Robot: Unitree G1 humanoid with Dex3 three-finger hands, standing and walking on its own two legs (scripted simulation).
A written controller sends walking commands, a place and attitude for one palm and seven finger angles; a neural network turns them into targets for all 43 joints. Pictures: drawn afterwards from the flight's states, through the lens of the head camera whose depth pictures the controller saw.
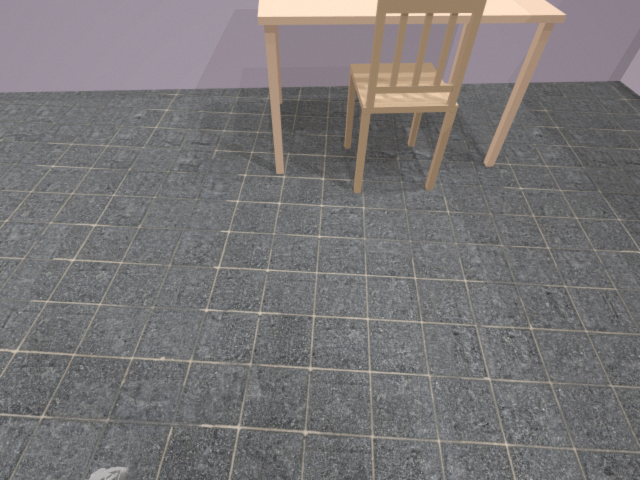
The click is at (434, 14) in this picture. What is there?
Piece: chair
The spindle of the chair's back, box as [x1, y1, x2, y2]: [412, 13, 433, 85]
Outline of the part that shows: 433,13 426,13 412,85 418,84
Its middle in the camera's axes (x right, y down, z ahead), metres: +0.37 -0.69 +1.42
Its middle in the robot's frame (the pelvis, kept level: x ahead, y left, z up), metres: +1.54 -0.30 -0.10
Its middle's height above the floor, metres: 0.67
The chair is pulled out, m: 0.00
